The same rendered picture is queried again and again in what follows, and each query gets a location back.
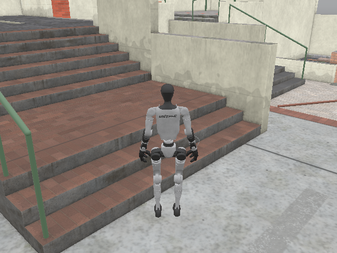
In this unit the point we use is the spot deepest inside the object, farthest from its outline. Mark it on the robot right forearm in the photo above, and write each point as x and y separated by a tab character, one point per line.
191	139

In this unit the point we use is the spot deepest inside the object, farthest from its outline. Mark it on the robot left upper arm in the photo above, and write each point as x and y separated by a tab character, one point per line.
149	121

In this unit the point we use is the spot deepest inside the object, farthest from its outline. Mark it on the right robot foot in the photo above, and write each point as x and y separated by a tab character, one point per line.
176	211

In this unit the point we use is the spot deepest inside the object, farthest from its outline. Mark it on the robot right thigh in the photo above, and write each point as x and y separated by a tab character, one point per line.
179	164

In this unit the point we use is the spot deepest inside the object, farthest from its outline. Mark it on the robot right upper arm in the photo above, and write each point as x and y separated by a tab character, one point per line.
186	119

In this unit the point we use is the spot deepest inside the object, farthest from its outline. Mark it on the right robot hand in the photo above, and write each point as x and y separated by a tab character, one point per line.
194	154

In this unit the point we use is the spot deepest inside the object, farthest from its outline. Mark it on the robot left forearm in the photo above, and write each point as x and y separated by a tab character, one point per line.
144	142

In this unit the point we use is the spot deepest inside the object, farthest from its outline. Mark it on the left robot hand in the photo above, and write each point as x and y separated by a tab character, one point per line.
143	154

